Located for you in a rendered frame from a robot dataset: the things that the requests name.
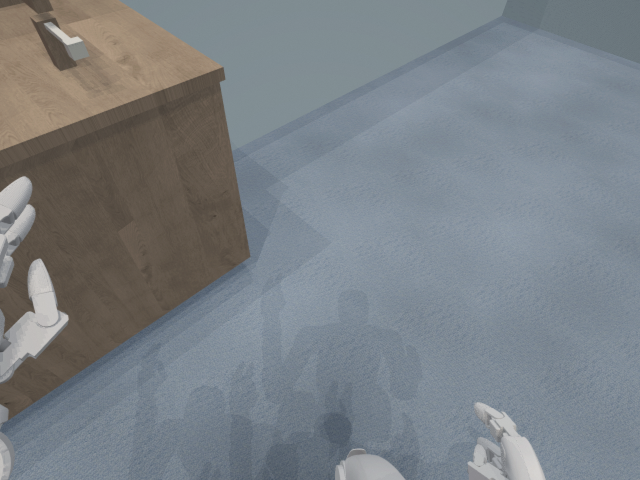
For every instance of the robot right shin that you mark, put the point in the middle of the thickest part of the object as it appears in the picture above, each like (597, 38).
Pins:
(356, 452)

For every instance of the left robot hand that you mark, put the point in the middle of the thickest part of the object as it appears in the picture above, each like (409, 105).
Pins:
(33, 332)

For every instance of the right robot hand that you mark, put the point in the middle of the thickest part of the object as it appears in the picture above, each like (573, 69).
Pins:
(514, 460)

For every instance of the right robot thigh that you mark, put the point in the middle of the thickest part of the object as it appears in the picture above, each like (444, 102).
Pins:
(366, 467)

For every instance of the tap lever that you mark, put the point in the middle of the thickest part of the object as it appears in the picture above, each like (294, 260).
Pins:
(75, 47)

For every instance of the counter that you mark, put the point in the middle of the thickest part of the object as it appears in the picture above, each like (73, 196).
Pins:
(133, 180)

